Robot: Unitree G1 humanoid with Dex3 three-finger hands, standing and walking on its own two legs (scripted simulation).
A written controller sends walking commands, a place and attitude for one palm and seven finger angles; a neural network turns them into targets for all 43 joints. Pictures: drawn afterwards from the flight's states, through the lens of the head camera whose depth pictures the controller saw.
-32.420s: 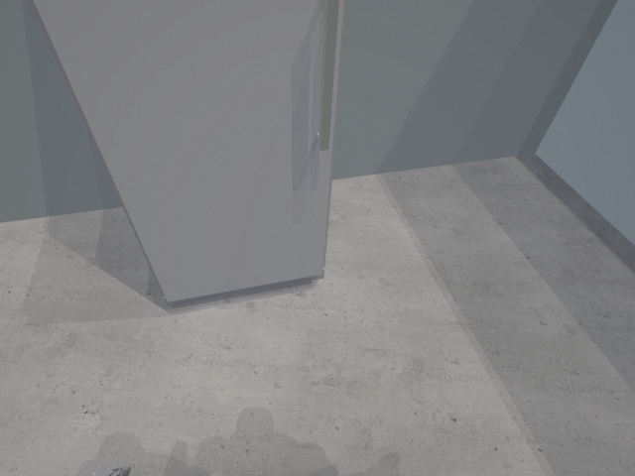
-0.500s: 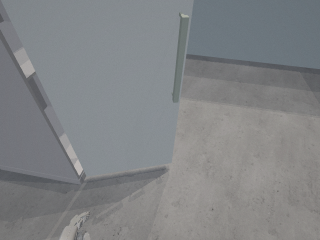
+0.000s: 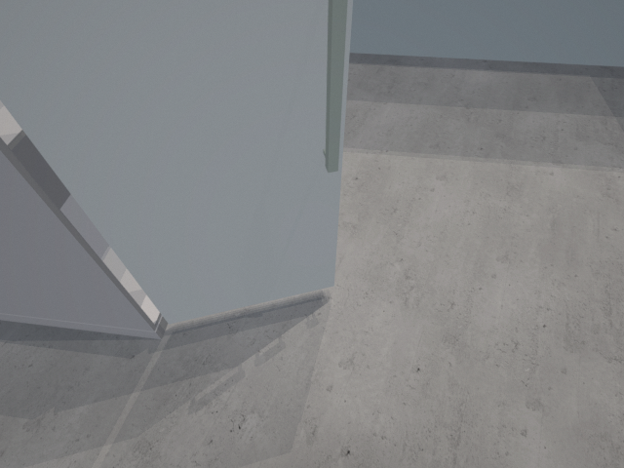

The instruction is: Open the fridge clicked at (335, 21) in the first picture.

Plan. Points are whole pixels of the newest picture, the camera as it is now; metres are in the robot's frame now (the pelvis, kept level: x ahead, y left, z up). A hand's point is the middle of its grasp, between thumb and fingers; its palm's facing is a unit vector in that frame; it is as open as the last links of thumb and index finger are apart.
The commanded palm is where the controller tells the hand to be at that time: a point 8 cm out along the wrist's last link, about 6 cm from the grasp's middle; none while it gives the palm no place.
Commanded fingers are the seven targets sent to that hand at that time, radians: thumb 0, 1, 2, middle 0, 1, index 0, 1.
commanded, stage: let the arm hang, fingers relaxed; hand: right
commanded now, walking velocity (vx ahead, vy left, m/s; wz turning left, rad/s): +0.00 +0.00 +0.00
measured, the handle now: (331, 87) +0.70 +0.01 +0.10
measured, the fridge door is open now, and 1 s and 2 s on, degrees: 69 69 69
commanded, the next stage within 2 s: look to check the result in 0.58 s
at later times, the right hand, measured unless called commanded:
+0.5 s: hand out of the picture +0.02 -0.18 -0.17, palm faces -0.01 +0.98 -0.19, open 7.3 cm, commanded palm none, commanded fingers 0.00 -0.90 -0.90 0.20 0.30 0.20 0.30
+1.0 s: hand out of the picture +0.00 -0.16 -0.17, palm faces +0.00 +0.99 -0.17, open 7.3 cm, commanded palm none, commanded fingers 0.00 -0.90 -0.90 0.20 0.30 0.20 0.30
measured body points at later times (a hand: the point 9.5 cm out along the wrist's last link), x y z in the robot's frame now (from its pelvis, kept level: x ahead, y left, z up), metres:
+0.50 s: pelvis +0.00 -0.01 +0.01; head +0.02 -0.01 +0.46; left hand -0.01 +0.21 -0.15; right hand +0.02 -0.23 -0.15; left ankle +0.01 +0.12 -0.73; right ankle -0.02 -0.08 -0.73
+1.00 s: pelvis +0.00 +0.00 +0.01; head +0.02 +0.00 +0.46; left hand -0.02 +0.20 -0.16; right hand +0.00 -0.22 -0.16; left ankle +0.01 +0.12 -0.73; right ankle -0.02 -0.08 -0.73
